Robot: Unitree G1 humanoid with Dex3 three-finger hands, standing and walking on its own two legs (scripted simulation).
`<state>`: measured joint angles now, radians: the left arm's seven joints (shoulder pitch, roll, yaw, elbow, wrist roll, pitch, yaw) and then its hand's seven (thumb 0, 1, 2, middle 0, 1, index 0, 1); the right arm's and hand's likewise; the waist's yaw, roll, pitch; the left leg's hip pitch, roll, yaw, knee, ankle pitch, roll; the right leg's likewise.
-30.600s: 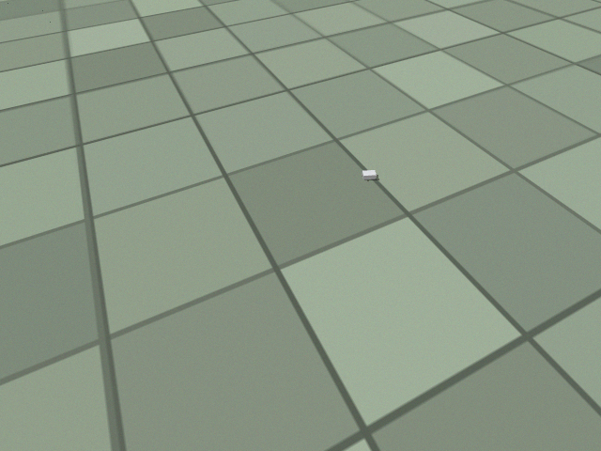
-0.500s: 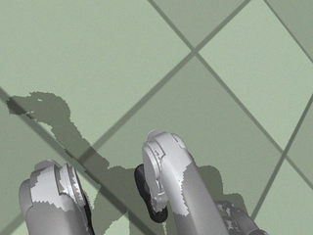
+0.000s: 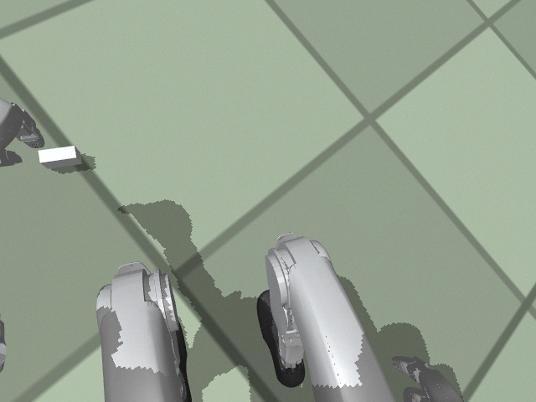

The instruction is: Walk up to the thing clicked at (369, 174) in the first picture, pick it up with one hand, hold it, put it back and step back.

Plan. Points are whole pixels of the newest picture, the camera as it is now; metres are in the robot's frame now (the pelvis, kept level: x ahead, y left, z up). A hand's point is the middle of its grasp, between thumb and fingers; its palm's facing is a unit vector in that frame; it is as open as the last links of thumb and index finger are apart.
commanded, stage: go down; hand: left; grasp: from above
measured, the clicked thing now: (61, 157) +0.57 +0.32 -0.36
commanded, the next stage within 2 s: none
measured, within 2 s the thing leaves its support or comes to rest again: neither
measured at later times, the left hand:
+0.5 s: hand out of the picture +0.46 +0.33 +0.02, palm faces -0.41 -0.01 -0.91, open 8.7 cm
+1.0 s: hand out of the picture +0.48 +0.34 +0.07, palm faces -0.43 -0.03 -0.90, open 10.9 cm
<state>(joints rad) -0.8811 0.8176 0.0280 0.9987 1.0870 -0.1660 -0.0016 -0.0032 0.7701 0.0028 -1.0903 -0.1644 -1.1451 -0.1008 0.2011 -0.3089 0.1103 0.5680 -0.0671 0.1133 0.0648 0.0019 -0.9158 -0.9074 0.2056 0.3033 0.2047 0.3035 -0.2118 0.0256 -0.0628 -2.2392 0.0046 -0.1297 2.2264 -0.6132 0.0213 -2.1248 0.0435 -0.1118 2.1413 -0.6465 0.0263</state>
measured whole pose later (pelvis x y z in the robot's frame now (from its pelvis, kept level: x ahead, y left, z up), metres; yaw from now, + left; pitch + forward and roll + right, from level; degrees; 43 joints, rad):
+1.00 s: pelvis +0.02 +0.01 +0.14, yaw +4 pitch +33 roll -7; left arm -0.89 0.77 0.00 1.13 1.13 -0.23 0.05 0.00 -0.01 0.56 -0.55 -0.50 -0.54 -0.52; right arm 0.23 -0.25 0.06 0.67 -0.02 0.06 0.01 0.00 -0.91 -0.90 0.21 0.30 0.21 0.30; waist -0.19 0.04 -0.16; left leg -1.78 0.02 -0.07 1.77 -0.58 0.03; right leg -1.69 0.04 -0.05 1.70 -0.60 0.03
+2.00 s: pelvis +0.02 +0.01 +0.17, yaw +3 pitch +33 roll -8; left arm -0.97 0.79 0.00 1.21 1.16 -0.22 0.06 0.00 -0.18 0.69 -0.45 -0.61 -0.42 -0.63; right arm 0.24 -0.24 0.06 0.68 -0.03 0.08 0.02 0.00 -0.92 -0.91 0.21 0.30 0.21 0.30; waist -0.21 0.04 -0.15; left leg -1.68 0.03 -0.07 1.67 -0.57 0.04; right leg -1.60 0.05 -0.05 1.58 -0.57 0.03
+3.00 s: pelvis +0.03 +0.01 +0.18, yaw +3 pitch +34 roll -8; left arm -0.95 0.80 0.01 1.24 1.17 -0.23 0.09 0.00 -0.22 0.72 -0.41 -0.66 -0.39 -0.68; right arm 0.25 -0.24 0.06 0.66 -0.03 0.09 0.02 0.00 -0.92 -0.91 0.21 0.30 0.20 0.30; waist -0.21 0.04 -0.16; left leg -1.68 0.04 -0.07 1.66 -0.59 0.03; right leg -1.59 0.06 -0.05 1.57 -0.58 0.03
